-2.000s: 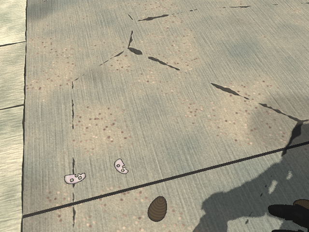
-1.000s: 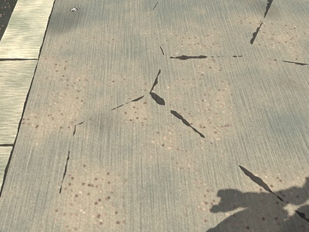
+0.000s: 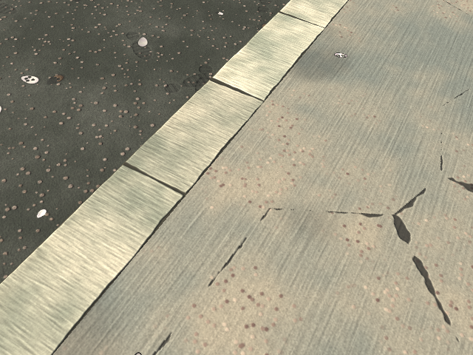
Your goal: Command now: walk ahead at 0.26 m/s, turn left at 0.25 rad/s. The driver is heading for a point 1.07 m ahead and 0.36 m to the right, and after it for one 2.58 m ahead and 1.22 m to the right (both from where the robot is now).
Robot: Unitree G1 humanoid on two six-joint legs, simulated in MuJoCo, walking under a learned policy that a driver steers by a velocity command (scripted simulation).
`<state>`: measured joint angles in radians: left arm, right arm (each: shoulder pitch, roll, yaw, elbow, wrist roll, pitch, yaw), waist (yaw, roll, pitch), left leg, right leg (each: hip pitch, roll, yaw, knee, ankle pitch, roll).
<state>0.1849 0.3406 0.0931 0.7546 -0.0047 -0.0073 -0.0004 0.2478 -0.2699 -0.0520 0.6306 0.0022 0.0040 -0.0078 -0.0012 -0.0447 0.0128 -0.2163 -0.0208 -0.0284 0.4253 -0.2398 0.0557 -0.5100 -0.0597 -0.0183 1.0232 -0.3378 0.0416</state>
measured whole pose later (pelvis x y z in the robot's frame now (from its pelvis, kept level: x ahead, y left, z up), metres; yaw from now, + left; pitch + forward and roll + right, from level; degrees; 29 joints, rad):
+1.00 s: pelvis +0.46 -0.01 -0.01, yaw -3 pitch +1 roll +1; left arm 0.34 0.31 0.05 0.83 -0.03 -0.05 0.00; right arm 0.16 -0.26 -0.05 0.71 -0.01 -0.09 0.02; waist 0.02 -0.04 0.05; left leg -0.34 -0.02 0.09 0.48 -0.16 0.05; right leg -0.40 -0.04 0.06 1.17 -0.37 -0.02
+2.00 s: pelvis +1.01 -0.15 -0.01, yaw -37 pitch +1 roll +1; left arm 0.34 0.31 0.06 0.70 -0.03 -0.02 0.01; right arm 0.15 -0.27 -0.05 0.73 -0.01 -0.10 0.02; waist 0.02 -0.04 0.02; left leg -0.34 -0.03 0.02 0.50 -0.18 0.02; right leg -0.40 0.03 0.10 1.19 -0.41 -0.01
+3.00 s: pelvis +1.40 -0.56 -0.03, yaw -47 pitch +2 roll +0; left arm 0.31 0.30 0.06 0.79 0.00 -0.06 0.01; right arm 0.13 -0.30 -0.05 0.74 0.02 -0.08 0.05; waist 0.02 0.00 0.04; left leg -0.49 -0.05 0.02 0.60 -0.16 0.08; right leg -0.17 0.02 0.01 0.99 -0.48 0.00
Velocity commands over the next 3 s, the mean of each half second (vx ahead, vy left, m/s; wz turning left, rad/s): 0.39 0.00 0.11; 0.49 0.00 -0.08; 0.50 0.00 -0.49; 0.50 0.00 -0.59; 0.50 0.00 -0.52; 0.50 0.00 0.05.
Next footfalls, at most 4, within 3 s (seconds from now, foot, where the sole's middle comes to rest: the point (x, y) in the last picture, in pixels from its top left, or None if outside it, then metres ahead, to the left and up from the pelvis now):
0.34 right None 0.23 -0.15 -0.78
0.86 left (199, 329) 0.56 0.08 -0.78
1.40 right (289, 253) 0.82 -0.20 -0.78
1.88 left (260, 173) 1.15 -0.11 -0.78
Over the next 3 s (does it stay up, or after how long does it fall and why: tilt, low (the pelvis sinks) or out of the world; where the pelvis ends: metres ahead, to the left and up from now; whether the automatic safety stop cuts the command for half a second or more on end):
stays up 1.40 -0.56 -0.03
